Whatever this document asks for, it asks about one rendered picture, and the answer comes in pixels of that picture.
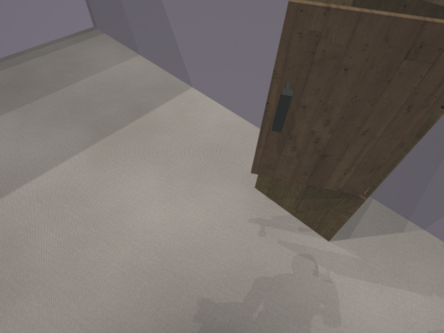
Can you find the cupboard door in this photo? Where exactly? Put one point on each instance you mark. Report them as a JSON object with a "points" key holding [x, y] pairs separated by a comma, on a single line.
{"points": [[364, 82]]}

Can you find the handle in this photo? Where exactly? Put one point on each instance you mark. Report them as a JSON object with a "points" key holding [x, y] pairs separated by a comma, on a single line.
{"points": [[282, 108]]}

